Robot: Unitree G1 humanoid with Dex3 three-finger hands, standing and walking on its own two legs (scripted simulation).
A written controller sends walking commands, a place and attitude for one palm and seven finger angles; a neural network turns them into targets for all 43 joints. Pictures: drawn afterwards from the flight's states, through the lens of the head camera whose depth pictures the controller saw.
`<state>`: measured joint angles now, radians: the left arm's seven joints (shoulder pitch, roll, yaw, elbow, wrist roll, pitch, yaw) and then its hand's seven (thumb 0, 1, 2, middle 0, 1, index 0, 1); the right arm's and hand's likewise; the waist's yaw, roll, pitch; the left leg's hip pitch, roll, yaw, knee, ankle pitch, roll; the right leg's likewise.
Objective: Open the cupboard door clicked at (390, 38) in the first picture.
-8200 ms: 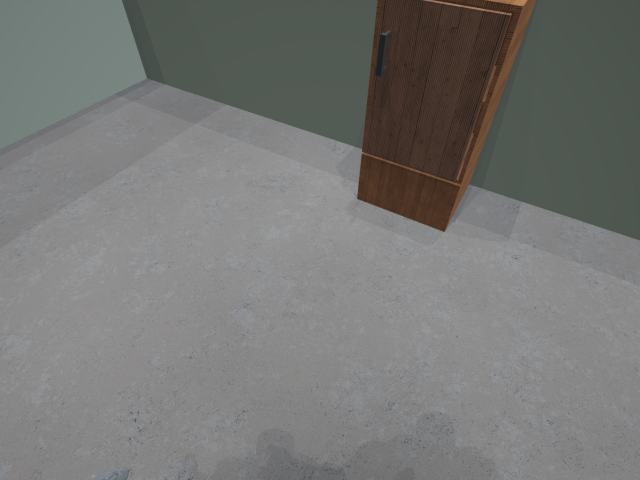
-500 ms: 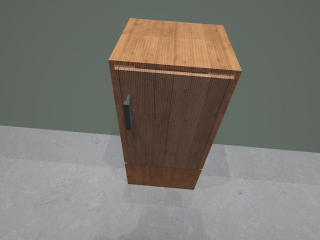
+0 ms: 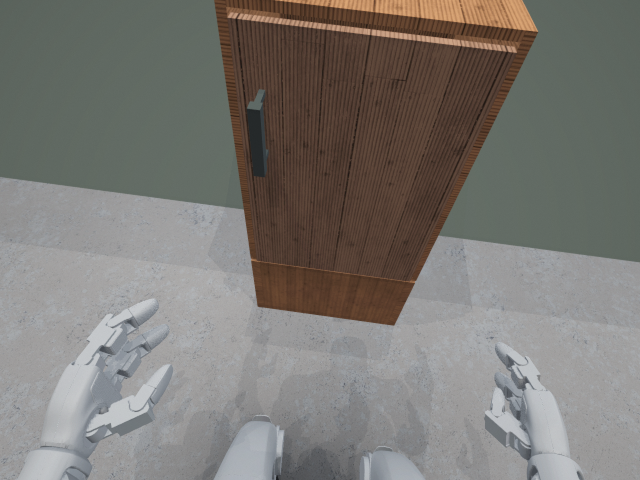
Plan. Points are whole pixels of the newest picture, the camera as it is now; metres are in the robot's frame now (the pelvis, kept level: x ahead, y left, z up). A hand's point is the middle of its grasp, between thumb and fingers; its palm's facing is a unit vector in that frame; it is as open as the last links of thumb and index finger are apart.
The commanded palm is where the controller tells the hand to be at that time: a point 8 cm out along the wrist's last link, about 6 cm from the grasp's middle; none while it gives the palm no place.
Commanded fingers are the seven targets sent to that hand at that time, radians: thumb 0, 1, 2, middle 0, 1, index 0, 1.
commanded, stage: raise the hand with hooked fingers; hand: left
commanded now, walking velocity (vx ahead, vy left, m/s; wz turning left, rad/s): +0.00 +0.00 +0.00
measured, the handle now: (260, 134) +0.62 +0.16 +0.06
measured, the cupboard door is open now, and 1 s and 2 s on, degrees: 0 0 0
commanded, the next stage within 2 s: move the hooked fingers beside the handle in 1.64 s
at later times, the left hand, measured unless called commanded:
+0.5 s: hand (130, 334) +0.26 +0.24 +0.05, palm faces -0.02 -1.00 -0.06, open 11.8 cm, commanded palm +0.24 +0.29 +0.05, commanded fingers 0.00 -0.24 0.41 -0.28 -1.03 -0.28 -1.03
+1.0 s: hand (105, 304) +0.28 +0.28 +0.06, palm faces -0.03 -1.00 -0.06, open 13.9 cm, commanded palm +0.27 +0.33 +0.06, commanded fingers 0.00 -0.50 0.30 -0.30 -1.20 -0.30 -1.20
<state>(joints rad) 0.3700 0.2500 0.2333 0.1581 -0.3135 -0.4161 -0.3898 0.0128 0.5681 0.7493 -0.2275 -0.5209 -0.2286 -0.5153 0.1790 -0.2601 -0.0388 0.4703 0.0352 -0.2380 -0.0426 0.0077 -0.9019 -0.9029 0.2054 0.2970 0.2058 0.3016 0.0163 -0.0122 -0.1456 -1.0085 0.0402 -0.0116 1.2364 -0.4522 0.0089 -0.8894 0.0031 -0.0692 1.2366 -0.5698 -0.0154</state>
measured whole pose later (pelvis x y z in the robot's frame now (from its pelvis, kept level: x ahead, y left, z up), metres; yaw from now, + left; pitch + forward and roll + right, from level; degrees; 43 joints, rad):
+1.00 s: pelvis +0.02 +0.01 +0.01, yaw +0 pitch +16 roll -4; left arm 0.10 0.40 0.40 0.30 -0.37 -0.34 -0.52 -0.01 -0.47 0.30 -0.30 -1.19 -0.30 -1.18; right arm 0.26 -0.26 0.03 0.52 0.04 -0.20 -0.06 0.01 -0.90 -0.90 0.21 0.30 0.21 0.30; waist -0.01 0.03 -0.15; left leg -1.03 0.04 -0.03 1.20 -0.46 0.02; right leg -0.88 0.01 -0.08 1.15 -0.55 0.00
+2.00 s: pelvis +0.02 +0.01 +0.01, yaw -1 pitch +17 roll -4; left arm -0.13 0.42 0.40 0.48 -0.34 -0.33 -0.53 -0.01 -0.50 0.30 -0.30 -1.20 -0.30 -1.20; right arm 0.26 -0.28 0.03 0.55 0.04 -0.17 -0.07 0.01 -0.90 -0.90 0.21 0.30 0.21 0.30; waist -0.02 0.02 -0.15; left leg -1.05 0.05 -0.03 1.21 -0.46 0.01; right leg -0.92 0.02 -0.08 1.17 -0.56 -0.01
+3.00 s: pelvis +0.02 +0.01 -0.01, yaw -3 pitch +24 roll -4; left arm -0.81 0.59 0.45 1.12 -0.14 -0.40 -0.41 -0.01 -0.50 0.30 -0.30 -1.20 -0.30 -1.20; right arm 0.33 -0.28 0.04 0.62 0.01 0.01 -0.04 0.00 -0.90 -0.90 0.21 0.30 0.21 0.30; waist -0.14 0.02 -0.14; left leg -1.22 0.07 -0.02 1.28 -0.47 0.02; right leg -1.10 0.04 -0.06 1.23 -0.55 -0.01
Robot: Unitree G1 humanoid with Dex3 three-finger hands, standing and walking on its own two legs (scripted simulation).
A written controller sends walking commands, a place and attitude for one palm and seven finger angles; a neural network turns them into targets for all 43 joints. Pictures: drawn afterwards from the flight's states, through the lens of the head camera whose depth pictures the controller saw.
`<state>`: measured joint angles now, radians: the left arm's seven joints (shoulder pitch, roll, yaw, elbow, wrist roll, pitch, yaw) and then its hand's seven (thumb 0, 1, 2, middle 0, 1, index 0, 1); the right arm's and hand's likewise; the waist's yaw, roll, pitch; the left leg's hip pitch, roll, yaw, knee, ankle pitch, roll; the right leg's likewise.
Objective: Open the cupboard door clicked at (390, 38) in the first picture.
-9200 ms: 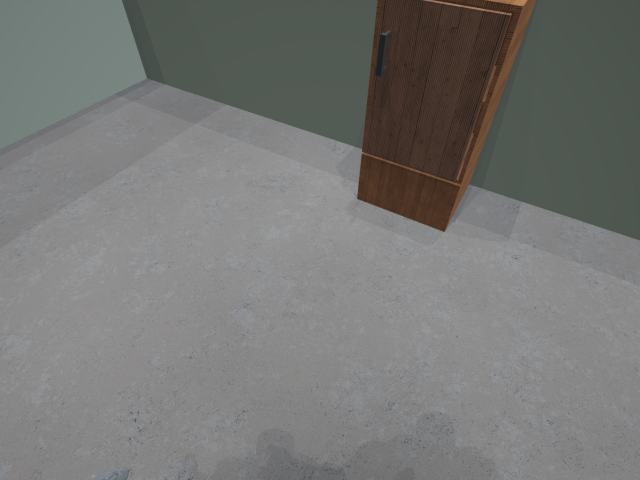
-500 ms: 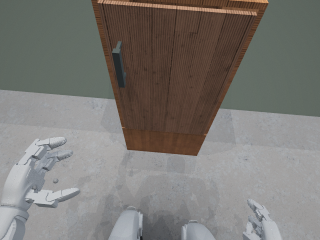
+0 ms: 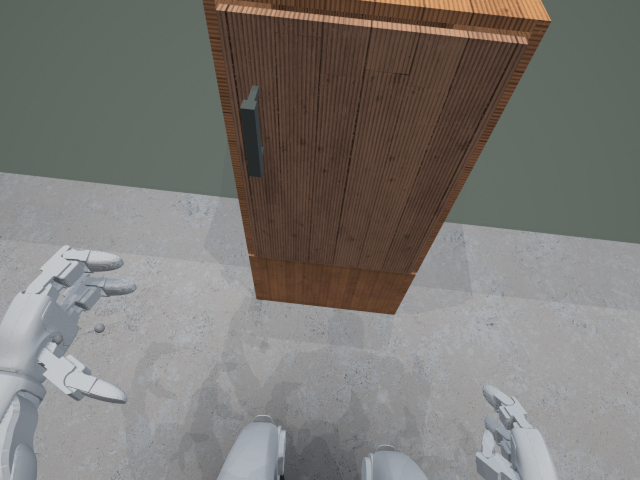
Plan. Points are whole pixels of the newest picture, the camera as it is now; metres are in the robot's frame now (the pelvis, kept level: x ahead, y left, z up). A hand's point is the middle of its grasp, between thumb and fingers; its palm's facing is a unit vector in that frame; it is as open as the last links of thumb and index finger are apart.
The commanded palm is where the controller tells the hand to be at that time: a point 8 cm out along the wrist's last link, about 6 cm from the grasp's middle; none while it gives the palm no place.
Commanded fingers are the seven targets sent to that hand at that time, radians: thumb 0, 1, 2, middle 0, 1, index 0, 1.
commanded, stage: raise the hand with hooked fingers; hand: left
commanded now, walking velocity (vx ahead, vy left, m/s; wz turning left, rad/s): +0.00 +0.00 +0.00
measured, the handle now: (255, 133) +0.60 +0.15 +0.05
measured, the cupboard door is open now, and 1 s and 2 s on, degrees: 0 0 0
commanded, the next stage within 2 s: move the hooked fingers beside the handle in 0.64 s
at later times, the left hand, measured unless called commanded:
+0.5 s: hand (105, 308) +0.29 +0.27 +0.05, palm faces -0.03 -1.00 -0.05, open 14.0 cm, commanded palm +0.27 +0.31 +0.06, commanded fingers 0.00 -0.50 0.30 -0.30 -1.20 -0.30 -1.20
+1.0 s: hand (129, 284) +0.32 +0.25 +0.05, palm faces -0.05 -1.00 -0.04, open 14.0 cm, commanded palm +0.31 +0.30 +0.05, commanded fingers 0.00 -0.50 0.30 -0.30 -1.20 -0.30 -1.20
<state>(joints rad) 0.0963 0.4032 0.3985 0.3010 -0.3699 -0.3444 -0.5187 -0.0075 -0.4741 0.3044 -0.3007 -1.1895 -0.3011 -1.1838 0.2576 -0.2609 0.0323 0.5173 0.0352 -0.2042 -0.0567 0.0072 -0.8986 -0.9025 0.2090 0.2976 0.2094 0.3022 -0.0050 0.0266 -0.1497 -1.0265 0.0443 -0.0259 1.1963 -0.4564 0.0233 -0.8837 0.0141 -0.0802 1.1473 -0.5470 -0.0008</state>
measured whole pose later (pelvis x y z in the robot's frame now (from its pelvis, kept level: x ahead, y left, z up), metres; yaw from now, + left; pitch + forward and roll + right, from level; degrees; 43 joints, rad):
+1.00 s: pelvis +0.00 -0.01 +0.00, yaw +0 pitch +17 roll -4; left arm -0.13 0.42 0.40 0.48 -0.34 -0.33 -0.53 -0.01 -0.50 0.30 -0.30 -1.20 -0.30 -1.20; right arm 0.26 -0.28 0.03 0.55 0.04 -0.17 -0.07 0.01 -0.90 -0.90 0.21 0.30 0.21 0.30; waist -0.02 0.02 -0.15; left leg -1.05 0.05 -0.03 1.21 -0.46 0.01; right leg -0.92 0.02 -0.08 1.17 -0.56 -0.01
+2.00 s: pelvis +0.00 +0.00 -0.02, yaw -3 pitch +24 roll -4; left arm -0.81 0.59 0.45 1.12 -0.14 -0.40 -0.41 -0.01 -0.50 0.30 -0.30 -1.20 -0.30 -1.20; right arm 0.33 -0.28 0.04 0.62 0.01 0.01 -0.04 0.00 -0.90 -0.90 0.21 0.30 0.21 0.30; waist -0.14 0.02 -0.14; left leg -1.22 0.07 -0.02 1.28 -0.47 0.02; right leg -1.10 0.04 -0.06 1.23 -0.55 -0.01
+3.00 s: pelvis +0.01 +0.00 -0.03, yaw -4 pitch +28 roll -6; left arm -0.98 0.66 0.48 1.19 -0.06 -0.36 -0.34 -0.01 -0.49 0.30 -0.30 -1.20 -0.30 -1.20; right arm 0.34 -0.27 0.06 0.59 -0.02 0.07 -0.01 0.00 -0.90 -0.90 0.21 0.30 0.21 0.30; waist -0.21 0.03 -0.13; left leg -1.31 0.08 -0.03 1.31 -0.49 0.03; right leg -1.17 0.06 -0.07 1.24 -0.56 0.00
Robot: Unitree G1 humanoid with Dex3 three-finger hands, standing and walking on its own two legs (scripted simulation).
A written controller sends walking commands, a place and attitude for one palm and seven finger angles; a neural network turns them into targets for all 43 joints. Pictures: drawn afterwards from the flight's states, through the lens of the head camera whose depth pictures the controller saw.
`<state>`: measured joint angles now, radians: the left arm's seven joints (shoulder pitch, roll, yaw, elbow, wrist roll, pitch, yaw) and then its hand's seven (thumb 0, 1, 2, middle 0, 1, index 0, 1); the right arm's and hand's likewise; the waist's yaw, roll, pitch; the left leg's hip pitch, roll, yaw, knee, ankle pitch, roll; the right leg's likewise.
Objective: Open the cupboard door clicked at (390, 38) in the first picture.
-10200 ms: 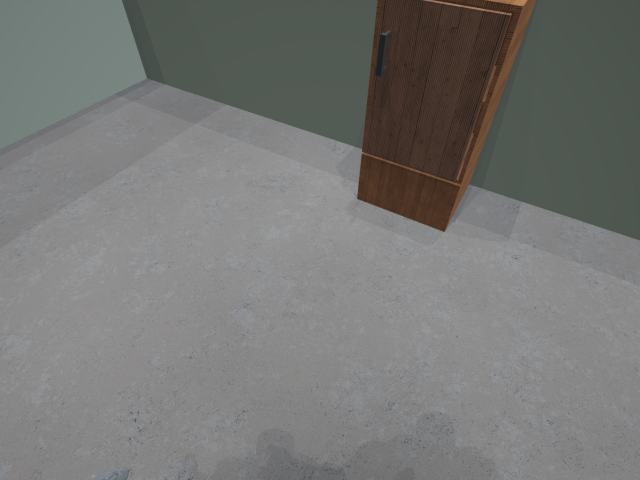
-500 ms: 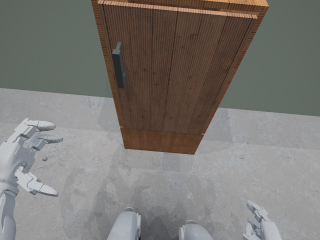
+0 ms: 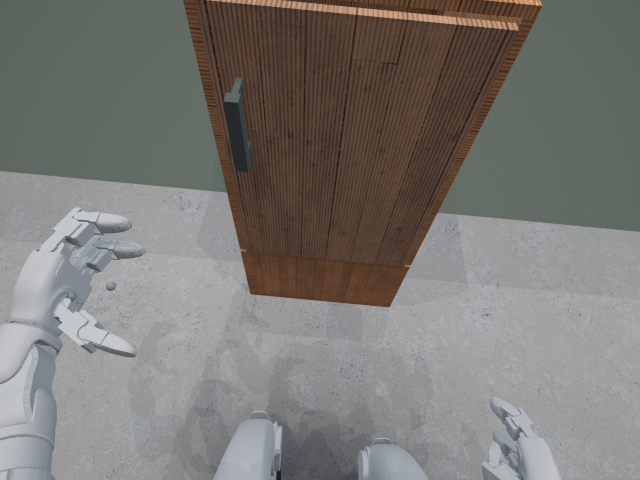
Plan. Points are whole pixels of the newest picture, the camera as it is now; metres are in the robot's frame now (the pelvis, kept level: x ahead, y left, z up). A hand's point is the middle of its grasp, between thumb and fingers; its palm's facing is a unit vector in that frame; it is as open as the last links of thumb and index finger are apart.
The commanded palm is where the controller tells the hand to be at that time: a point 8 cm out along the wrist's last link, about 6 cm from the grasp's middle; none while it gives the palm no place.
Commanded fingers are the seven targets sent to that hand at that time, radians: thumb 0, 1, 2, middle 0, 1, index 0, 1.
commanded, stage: move the hooked fingers beside the handle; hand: left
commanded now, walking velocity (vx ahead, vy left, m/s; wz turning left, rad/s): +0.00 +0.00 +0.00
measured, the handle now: (240, 127) +0.60 +0.16 +0.05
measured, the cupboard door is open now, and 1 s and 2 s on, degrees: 0 0 0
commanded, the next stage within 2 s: none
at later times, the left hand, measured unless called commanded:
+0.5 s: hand (143, 226) +0.40 +0.25 +0.05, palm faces -0.04 -1.00 -0.02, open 14.0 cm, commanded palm +0.39 +0.29 +0.05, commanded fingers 0.00 -0.50 0.30 -0.30 -1.20 -0.30 -1.20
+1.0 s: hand (174, 179) +0.48 +0.23 +0.05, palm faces -0.03 -1.00 -0.02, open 14.0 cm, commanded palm +0.48 +0.27 +0.05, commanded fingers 0.00 -0.50 0.30 -0.30 -1.20 -0.30 -1.20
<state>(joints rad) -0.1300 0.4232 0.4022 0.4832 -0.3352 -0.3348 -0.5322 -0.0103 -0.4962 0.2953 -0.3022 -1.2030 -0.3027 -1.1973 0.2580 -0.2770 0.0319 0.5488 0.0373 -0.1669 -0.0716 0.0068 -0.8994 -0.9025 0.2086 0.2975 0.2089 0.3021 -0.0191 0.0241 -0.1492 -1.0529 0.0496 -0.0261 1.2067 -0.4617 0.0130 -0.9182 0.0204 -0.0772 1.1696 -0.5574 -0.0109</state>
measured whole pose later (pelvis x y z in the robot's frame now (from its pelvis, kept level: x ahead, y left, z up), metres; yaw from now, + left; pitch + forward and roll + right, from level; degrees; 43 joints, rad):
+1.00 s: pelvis +0.00 +0.00 -0.02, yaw -2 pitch +24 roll -4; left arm -0.81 0.59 0.45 1.12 -0.14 -0.40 -0.41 -0.01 -0.50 0.30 -0.30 -1.20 -0.30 -1.20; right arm 0.33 -0.28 0.04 0.62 0.01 0.01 -0.04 0.00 -0.90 -0.90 0.21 0.30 0.21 0.30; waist -0.14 0.02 -0.14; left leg -1.22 0.07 -0.02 1.28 -0.47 0.02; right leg -1.10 0.04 -0.06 1.23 -0.55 -0.01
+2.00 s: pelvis +0.00 +0.01 -0.03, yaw -4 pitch +28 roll -6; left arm -0.98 0.66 0.48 1.19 -0.06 -0.36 -0.34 -0.01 -0.49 0.30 -0.30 -1.20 -0.30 -1.20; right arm 0.34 -0.27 0.06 0.59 -0.02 0.07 -0.01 0.00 -0.90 -0.90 0.21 0.30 0.21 0.30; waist -0.21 0.03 -0.13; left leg -1.31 0.08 -0.03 1.31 -0.49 0.03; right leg -1.17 0.06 -0.07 1.24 -0.56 0.00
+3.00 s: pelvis +0.00 +0.00 -0.02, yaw -3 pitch +27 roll -5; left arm -0.98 0.53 0.41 1.18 -0.04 -0.40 -0.20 -0.01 -0.49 0.30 -0.30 -1.20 -0.30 -1.20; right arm 0.37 -0.26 0.04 0.62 -0.03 0.08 0.02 0.00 -0.90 -0.90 0.21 0.30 0.21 0.30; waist -0.20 0.05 -0.14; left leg -1.29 0.08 -0.02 1.30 -0.49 0.02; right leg -1.16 0.05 -0.06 1.25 -0.56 -0.01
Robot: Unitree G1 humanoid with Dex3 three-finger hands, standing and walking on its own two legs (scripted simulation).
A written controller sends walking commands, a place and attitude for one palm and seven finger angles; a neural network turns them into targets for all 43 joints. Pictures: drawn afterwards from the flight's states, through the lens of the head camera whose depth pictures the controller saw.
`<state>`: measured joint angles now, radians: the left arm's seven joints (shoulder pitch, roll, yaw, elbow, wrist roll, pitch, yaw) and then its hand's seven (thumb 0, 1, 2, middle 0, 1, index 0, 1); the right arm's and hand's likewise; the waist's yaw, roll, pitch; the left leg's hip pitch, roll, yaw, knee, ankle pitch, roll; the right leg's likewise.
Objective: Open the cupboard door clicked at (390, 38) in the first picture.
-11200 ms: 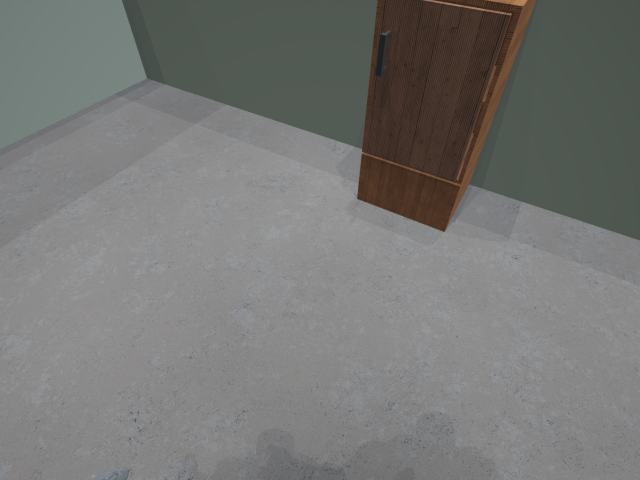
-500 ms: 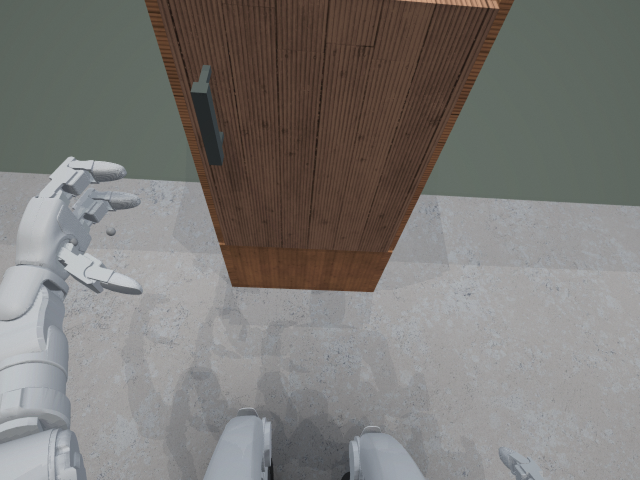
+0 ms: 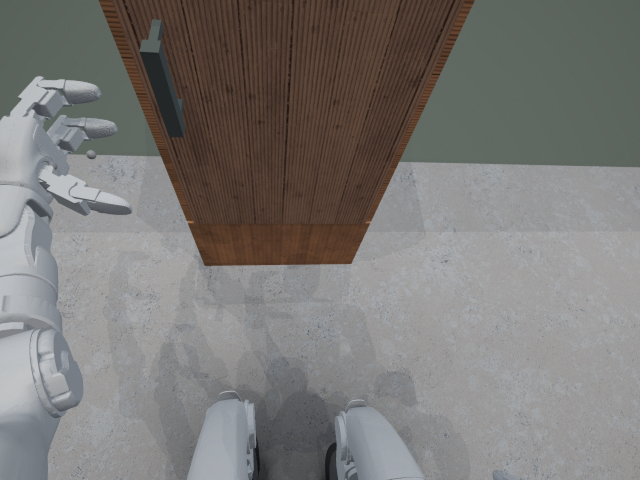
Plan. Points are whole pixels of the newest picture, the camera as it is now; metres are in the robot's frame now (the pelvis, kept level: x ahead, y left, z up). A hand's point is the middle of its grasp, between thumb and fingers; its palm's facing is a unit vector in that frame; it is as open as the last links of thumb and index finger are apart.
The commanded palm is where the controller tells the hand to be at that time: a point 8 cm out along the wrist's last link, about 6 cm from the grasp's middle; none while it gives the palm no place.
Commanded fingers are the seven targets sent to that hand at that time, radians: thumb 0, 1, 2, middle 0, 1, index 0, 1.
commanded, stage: move the hooked fingers beside the handle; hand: left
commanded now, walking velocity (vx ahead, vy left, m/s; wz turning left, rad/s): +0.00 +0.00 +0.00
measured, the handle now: (167, 82) +0.59 +0.18 +0.07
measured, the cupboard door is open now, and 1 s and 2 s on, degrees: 0 0 0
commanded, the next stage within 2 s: slide the fingers in behind the handle in 1.14 s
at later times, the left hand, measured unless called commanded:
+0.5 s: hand (114, 109) +0.55 +0.24 +0.07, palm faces +0.01 -1.00 -0.02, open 14.0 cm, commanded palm +0.53 +0.27 +0.06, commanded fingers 0.00 -0.50 0.30 -0.30 -1.20 -0.30 -1.20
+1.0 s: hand (115, 116) +0.54 +0.24 +0.06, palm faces +0.02 -1.00 -0.01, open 14.0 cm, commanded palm +0.53 +0.27 +0.06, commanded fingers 0.00 -0.50 0.30 -0.30 -1.20 -0.30 -1.20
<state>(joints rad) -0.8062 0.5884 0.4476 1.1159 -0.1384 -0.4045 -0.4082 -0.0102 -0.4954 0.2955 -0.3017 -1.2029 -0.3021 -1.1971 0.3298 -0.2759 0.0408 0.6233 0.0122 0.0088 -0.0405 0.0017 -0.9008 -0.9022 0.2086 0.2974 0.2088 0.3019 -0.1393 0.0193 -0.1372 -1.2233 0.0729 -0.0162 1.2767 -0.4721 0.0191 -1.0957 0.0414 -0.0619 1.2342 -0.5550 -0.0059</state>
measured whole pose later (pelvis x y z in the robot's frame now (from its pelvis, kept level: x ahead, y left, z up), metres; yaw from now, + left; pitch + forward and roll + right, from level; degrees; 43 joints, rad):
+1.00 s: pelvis +0.01 +0.01 -0.01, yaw -2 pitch +28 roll -6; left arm -0.98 0.66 0.48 1.19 -0.06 -0.36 -0.34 -0.01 -0.49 0.30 -0.30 -1.20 -0.30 -1.20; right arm 0.34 -0.27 0.06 0.59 -0.02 0.07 -0.01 0.00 -0.90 -0.90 0.21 0.30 0.21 0.30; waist -0.21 0.03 -0.13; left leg -1.31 0.08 -0.03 1.31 -0.49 0.03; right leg -1.17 0.06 -0.07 1.24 -0.56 0.00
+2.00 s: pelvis +0.01 +0.00 -0.01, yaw -1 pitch +27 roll -5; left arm -0.98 0.53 0.41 1.18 -0.04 -0.40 -0.20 -0.01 -0.49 0.30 -0.30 -1.20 -0.30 -1.20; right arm 0.37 -0.26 0.04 0.62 -0.03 0.08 0.02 0.00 -0.90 -0.90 0.21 0.30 0.21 0.30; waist -0.20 0.05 -0.14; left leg -1.29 0.08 -0.02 1.30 -0.49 0.02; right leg -1.16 0.05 -0.06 1.25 -0.56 -0.01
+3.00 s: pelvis +0.01 +0.00 -0.01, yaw -1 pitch +27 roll -5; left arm -0.99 0.48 0.38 1.21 -0.03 -0.44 -0.14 -0.01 -0.49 0.30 -0.30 -1.20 -0.32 -1.21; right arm 0.38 -0.25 0.03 0.63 -0.04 0.08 0.03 0.00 -0.90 -0.90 0.21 0.30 0.21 0.30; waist -0.21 0.05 -0.14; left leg -1.29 0.08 -0.02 1.30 -0.49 0.01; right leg -1.17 0.05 -0.06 1.26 -0.57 -0.01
